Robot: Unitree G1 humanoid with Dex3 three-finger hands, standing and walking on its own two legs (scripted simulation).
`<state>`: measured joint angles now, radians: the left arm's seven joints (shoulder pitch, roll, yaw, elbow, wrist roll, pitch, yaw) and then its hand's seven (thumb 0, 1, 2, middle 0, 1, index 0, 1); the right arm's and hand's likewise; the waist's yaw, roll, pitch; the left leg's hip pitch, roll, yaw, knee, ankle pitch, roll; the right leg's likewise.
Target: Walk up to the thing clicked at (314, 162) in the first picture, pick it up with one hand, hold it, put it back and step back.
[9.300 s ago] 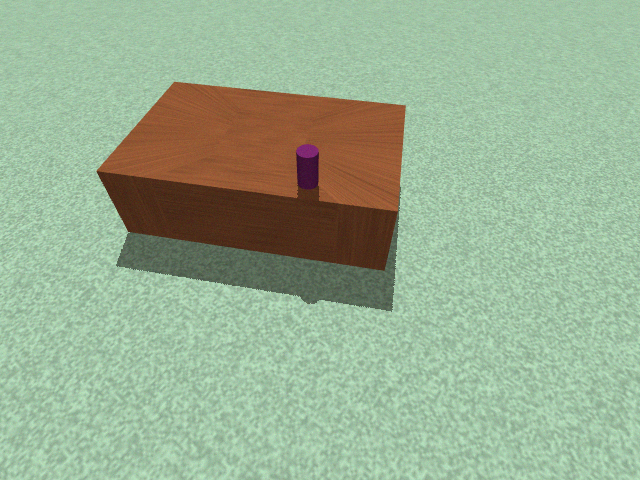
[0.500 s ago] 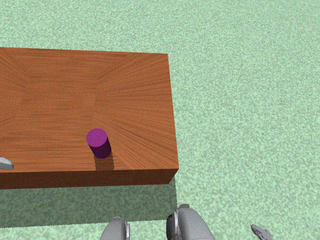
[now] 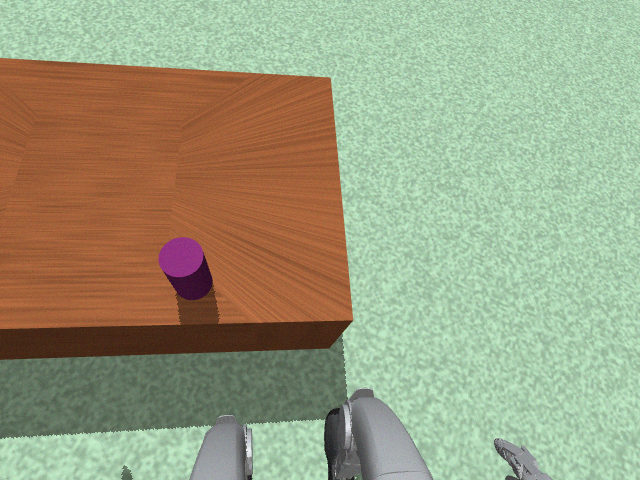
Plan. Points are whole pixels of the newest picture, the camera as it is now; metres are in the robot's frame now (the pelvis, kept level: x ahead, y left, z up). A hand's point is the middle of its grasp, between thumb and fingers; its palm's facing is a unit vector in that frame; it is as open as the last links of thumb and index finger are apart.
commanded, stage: go down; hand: left
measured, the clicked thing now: (187, 270) +0.47 +0.18 -0.28
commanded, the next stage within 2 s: approach in 0.38 s
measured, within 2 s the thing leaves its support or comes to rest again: neither
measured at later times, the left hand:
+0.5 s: hand out of the picture +0.41 +0.37 +0.01, palm faces +0.18 -0.98 -0.09, open 17.6 cm
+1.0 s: hand (87, 272) +0.43 +0.31 -0.18, palm faces +0.11 -0.99 +0.04, open 17.6 cm
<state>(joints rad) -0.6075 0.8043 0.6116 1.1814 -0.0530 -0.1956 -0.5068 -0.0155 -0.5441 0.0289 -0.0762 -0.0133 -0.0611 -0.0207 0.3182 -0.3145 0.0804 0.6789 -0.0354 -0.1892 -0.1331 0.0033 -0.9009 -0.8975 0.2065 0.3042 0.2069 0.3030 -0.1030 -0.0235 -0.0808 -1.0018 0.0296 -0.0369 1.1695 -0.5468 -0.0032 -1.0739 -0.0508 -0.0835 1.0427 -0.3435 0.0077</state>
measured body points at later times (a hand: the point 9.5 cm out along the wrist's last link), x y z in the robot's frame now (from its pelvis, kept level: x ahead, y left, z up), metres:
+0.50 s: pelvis +0.00 +0.00 -0.01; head +0.15 +0.04 +0.41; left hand +0.40 +0.43 +0.02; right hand +0.07 -0.27 -0.10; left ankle +0.00 +0.11 -0.65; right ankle +0.08 -0.14 -0.65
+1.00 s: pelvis -0.04 +0.00 -0.17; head +0.18 +0.06 +0.22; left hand +0.42 +0.36 -0.18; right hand +0.07 -0.27 -0.27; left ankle +0.00 +0.12 -0.65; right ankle +0.08 -0.14 -0.65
